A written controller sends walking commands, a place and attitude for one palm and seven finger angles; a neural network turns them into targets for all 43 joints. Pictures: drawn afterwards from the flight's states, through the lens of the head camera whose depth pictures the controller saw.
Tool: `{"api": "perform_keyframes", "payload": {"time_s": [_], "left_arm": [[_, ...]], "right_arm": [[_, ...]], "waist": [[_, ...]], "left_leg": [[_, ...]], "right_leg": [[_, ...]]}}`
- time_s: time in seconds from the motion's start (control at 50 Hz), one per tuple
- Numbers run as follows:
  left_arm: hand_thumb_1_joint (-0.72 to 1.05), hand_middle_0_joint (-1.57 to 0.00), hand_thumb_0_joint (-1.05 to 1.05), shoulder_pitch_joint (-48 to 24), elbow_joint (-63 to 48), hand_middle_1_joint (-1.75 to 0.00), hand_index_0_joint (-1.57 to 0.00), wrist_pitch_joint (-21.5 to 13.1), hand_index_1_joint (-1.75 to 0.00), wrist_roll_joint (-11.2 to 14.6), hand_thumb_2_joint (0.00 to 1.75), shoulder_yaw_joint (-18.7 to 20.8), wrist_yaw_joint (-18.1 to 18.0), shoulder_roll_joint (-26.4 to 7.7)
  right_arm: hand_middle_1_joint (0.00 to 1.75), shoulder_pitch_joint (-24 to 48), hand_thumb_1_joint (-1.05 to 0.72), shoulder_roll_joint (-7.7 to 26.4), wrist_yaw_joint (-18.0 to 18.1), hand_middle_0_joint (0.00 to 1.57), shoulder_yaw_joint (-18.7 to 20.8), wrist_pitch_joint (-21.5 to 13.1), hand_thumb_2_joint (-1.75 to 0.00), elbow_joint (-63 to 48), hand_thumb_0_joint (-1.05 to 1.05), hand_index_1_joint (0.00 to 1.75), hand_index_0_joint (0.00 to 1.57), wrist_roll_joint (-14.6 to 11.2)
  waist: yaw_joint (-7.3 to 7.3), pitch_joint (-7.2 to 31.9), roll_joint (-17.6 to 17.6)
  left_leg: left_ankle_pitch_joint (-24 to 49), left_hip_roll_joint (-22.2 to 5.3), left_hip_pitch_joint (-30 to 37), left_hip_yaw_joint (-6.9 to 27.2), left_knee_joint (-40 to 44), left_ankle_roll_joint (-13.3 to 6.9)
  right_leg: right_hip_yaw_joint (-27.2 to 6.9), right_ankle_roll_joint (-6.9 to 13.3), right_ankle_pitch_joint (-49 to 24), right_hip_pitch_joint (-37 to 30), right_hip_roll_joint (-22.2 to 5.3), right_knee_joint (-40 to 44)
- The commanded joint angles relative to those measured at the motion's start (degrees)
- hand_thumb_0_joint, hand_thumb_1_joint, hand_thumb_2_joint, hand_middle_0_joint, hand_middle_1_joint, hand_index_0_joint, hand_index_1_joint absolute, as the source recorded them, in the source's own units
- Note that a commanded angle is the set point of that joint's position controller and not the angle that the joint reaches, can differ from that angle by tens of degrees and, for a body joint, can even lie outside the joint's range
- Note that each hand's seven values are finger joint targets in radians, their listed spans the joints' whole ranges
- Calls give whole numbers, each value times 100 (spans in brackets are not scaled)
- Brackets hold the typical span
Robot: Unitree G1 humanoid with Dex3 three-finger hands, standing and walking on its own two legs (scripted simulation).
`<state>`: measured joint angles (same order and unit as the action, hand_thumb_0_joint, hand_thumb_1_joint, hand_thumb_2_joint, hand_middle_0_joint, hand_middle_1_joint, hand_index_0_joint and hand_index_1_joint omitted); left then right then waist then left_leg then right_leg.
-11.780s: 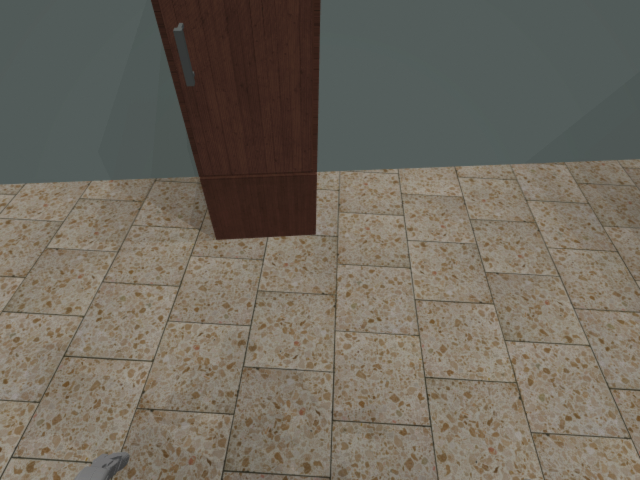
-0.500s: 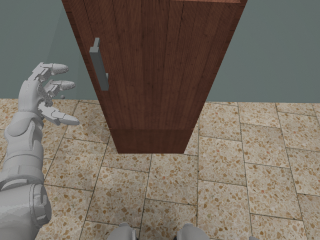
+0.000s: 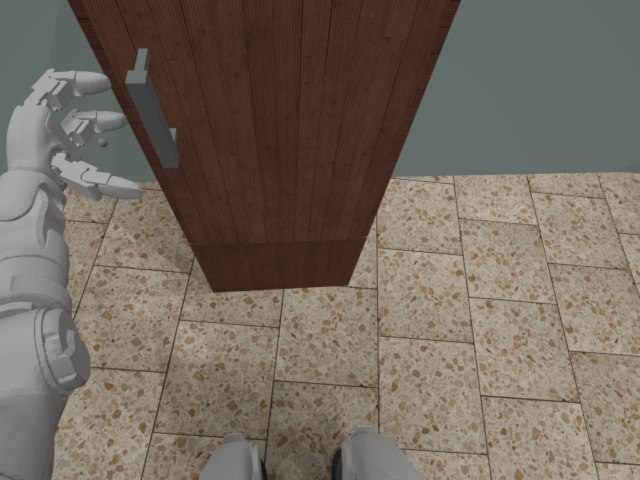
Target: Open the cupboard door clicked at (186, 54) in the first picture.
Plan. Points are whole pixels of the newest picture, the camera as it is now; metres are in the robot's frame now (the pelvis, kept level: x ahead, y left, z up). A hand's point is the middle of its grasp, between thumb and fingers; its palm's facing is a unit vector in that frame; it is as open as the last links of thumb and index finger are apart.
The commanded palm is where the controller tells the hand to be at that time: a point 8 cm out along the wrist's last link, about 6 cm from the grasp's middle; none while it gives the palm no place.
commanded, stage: move the hooked fingers beside the handle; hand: left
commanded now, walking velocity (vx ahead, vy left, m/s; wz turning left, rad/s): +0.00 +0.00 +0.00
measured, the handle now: (158, 113) +0.55 +0.17 +0.08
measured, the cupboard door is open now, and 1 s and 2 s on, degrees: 0 0 0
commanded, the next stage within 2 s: slide the fingers in behind the handle in 0.86 s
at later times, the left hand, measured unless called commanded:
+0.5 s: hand (94, 154) +0.48 +0.22 +0.09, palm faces -0.03 -1.00 +0.02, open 14.0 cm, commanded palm +0.46 +0.27 +0.08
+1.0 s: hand (97, 155) +0.48 +0.22 +0.08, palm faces -0.01 -1.00 +0.01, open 14.0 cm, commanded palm +0.46 +0.26 +0.08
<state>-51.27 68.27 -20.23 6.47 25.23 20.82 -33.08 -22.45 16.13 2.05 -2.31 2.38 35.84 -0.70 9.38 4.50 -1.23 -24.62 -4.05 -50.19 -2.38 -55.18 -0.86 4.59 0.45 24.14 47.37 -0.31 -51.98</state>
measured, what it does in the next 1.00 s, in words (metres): stands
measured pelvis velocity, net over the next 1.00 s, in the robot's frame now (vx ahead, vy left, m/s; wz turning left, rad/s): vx -0.01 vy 0.01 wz -0.01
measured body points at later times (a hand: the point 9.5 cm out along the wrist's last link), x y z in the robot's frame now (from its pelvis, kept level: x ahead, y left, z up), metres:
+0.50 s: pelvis +0.01 +0.01 +0.00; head +0.12 +0.03 +0.44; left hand +0.48 +0.28 +0.09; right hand +0.03 -0.26 -0.11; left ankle +0.01 +0.11 -0.68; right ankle +0.00 -0.12 -0.68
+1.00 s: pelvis -0.01 +0.01 +0.00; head +0.11 +0.03 +0.43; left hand +0.48 +0.28 +0.08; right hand +0.00 -0.26 -0.11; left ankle +0.01 +0.11 -0.68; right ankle +0.00 -0.12 -0.68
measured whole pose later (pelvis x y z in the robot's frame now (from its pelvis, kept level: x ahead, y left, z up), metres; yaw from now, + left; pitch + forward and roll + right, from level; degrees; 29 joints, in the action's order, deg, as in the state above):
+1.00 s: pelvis -0.01 +0.01 +0.00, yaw +0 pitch +19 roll -3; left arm -49.0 66.4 -22.0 7.2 25.2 20.1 -31.1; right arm -22.5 16.0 1.7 -2.5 3.6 35.4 -0.5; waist 9.1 5.0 -1.0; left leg -24.7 -3.9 -51.0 -2.5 -56.5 -1.6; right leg 4.2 -0.2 23.7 47.9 -0.4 -52.6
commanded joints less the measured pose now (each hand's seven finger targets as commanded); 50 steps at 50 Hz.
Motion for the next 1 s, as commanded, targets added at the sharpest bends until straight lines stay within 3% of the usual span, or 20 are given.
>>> {"api": "perform_keyframes", "payload": {"time_s": [0.0, 0.04, 0.12, 0.16, 0.2, 0.24, 0.3, 0.34, 0.4, 0.46, 0.5, 0.52, 0.6, 0.68, 0.7, 0.8, 0.86, 0.92, 0.94, 0.98], "left_arm": [[-50, -30, 0, -2067, -1238, -120, -30, -418, -120, 132, 30, 425, 7, -1752], [-50, -30, 0, -1952, -1302, -120, -30, -412, -120, 109, 30, 513, 31, -1863], [-50, -30, 0, -1677, -1360, -120, -30, -358, -120, 96, 30, 613, 84, -2030], [-50, -30, 0, -1732, -1436, -120, -30, -370, -120, 125, 30, 499, 108, -1883], [-50, -30, 0, -1997, -1631, -120, -30, -447, -120, 189, 30, 356, 149, -1720], [-50, -30, 0, -1914, -1719, -120, -30, -524, -120, 220, 30, 449, 193, -1794], [-50, -30, 0, -2046, -2027, -120, -30, -593, -120, 319, 30, 39, 247, -1236], [-50, -30, 0, -1764, -1922, -120, -30, -506, -120, 340, 30, -41, 252, -1044], [-50, -30, 0, -1561, -1581, -120, -30, -302, -120, 402, 30, -195, 202, -754], [-50, -30, 0, -1576, -1317, -120, -30, -198, -120, 319, 30, -49, 35, -956], [-50, -30, 0, -1749, -1660, -120, -30, -349, -120, 250, 30, 124, -111, -1214], [-50, -30, 0, -1756, -1815, -120, -30, -445, -120, 196, 30, 119, -164, -1191], [-50, -30, 0, -1995, -2169, -120, -30, -775, -120, 157, 30, 315, -312, -1456], [-50, -30, 0, -2019, -1642, -120, -30, -608, -120, 123, 30, 114, -190, -1279], [-50, -30, 0, -2003, -1548, -120, -30, -554, -120, 134, 30, 19, -122, -1166], [-50, -30, 0, -2040, -1111, -120, -30, -340, -120, 227, 30, -272, 38, -824], [-50, -30, 0, -2287, -1129, -120, -30, -415, -120, 250, 30, -40, 12, -1152], [-50, -30, 0, -2372, -1640, -120, -30, -650, -120, 195, 30, 243, -43, -1520], [-50, -30, 0, -2241, -1610, -120, -30, -677, -120, 184, 30, 319, -67, -1587], [-50, -30, 0, -2285, -1801, -120, -30, -712, -120, 149, 30, 39, -98, -1259]], "right_arm": [[30, -981, -90, 1021, 23, 20, 398, -54, -90, -364, 0, 30, 20, 67], [30, -975, -90, 1002, 6, 20, 397, -5, -90, -422, 0, 30, 20, 66], [30, -933, -90, 1005, 9, 20, 401, 84, -90, -532, 0, 30, 20, 36], [30, -899, -90, 976, 15, 20, 398, 109, -90, -562, 0, 30, 20, 14], [30, -877, -90, 961, 20, 20, 399, 102, -90, -529, 0, 30, 20, 17], [30, -881, -90, 983, 24, 20, 429, 104, -90, -479, 0, 30, 20, 21], [30, -846, -90, 932, 13, 20, 431, 74, -90, -436, 0, 30, 20, 26], [30, -841, -90, 940, -2, 20, 463, 82, -90, -358, 0, 30, 20, 28], [30, -827, -90, 959, -14, 20, 453, 100, -90, -341, 0, 30, 20, 20], [30, -753, -90, 981, -15, 20, 440, 128, -90, -413, 0, 30, 20, 12], [30, -752, -90, 979, -17, 20, 432, 116, -90, -472, 0, 30, 20, 35], [30, -731, -90, 947, -41, 20, 429, 112, -90, -521, 0, 30, 20, 48], [30, -689, -90, 936, -49, 20, 430, 69, -90, -509, 0, 30, 20, 57], [30, -632, -90, 951, -20, 20, 401, 59, -90, -434, 0, 30, 20, 15], [30, -648, -90, 951, -13, 20, 391, 63, -90, -441, 0, 30, 20, 15], [30, -692, -90, 990, 15, 20, 370, 33, -90, -420, 0, 30, 20, 12], [30, -741, -90, 1032, 43, 20, 384, 2, -90, -371, 0, 30, 20, 22], [30, -804, -90, 1013, 14, 20, 393, -26, -90, -391, 0, 30, 20, 72], [30, -794, -90, 1007, 11, 20, 394, -19, -90, -400, 0, 30, 20, 64], [30, -753, -90, 939, -11, 20, 394, -18, -90, -417, 0, 30, 20, 52]], "waist": [[-115, 2967, -569], [-174, 3071, -519], [-195, 2832, -396], [-158, 2743, -419], [-54, 2652, -619], [-110, 2877, -799], [-38, 2951, -1104], [-79, 2917, -1126], [-24, 2487, -634], [-44, 2124, -315], [-143, 2293, -517], [-189, 2585, -705], [-195, 2948, -784], [-70, 2608, -595], [-70, 2574, -768], [78, 2120, -437], [97, 2286, -262], [-115, 3016, -852], [-137, 3049, -723], [-107, 2977, -940]], "left_leg": [[2488, 250, 1996, 354, 406, -114], [2505, 257, 1891, 318, 429, -114], [2373, 263, 1664, 222, 466, -153], [2217, 278, 1643, 203, 503, -160], [2263, 255, 1861, 229, 481, -165], [2411, 242, 2143, 272, 465, -123], [2798, 208, 2690, 367, 450, -99], [3074, 158, 2911, 437, 459, -51], [2830, 168, 2607, 448, 518, -81], [2308, 208, 2119, 394, 590, -95], [2460, 223, 2201, 422, 565, -80], [2596, 225, 2385, 429, 542, -53], [2775, 196, 2643, 474, 438, -26], [2253, 205, 2334, 465, 527, -34], [2299, 214, 2398, 460, 522, -37], [1789, 207, 2086, 480, 576, -70], [1641, 214, 1911, 476, 513, -91], [2101, 232, 2304, 495, 441, -42], [2139, 229, 2280, 485, 420, -50], [2162, 224, 2363, 476, 441, -40]], "right_leg": [[-327, 46, -2335, -1198, 303, 409], [-347, 21, -2482, -1406, 295, 409], [-386, 0, -2580, -1552, 307, 472], [-397, -6, -2481, -1537, 307, 526], [-372, 20, -2407, -1326, 331, 530], [-353, 36, -2393, -1268, 344, 530], [-263, 73, -2326, -920, 357, 521], [-199, 70, -2271, -748, 358, 547], [-134, 65, -2138, -692, 355, 582], [-153, 35, -1956, -745, 321, 594], [-164, 76, -2011, -802, 315, 487], [-185, 70, -2046, -815, 316, 445], [-218, 82, -2132, -879, 346, 372], [-202, 56, -1859, -840, 325, 468], [-198, 84, -1841, -773, 328, 468], [-160, 82, -1461, -503, 329, 559], [-226, 49, -1414, -569, 316, 543], [-250, 83, -1683, -755, 315, 394], [-261, 76, -1732, -820, 324, 398], [-238, 74, -1709, -729, 325, 401]]}}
